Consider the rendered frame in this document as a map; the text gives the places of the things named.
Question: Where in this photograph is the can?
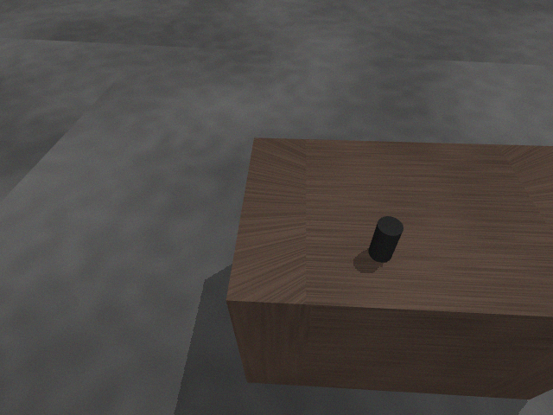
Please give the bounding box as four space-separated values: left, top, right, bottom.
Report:
368 216 404 263

